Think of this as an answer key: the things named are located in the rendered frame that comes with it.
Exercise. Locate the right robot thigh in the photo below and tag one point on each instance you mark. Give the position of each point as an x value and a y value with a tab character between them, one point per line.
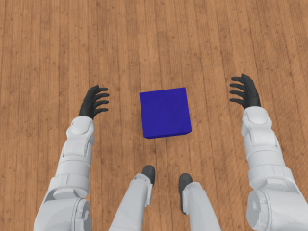
197	205

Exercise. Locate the robot right upper arm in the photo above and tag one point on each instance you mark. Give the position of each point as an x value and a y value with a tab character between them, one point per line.
275	210

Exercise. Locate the robot right forearm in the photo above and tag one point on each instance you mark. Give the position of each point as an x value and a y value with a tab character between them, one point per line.
267	168

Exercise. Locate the carton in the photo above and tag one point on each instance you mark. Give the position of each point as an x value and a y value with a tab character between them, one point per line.
165	113

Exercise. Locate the robot left hand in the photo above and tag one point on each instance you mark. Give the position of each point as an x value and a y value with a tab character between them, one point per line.
89	105

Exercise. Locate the robot right hand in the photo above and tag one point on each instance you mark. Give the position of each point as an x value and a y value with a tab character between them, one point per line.
249	94

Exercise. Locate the robot left upper arm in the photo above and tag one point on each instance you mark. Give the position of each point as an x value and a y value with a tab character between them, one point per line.
69	214

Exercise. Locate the left robot shin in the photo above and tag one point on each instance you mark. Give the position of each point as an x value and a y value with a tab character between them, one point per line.
141	176

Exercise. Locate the robot left forearm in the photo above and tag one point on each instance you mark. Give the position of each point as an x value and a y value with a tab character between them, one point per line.
72	176

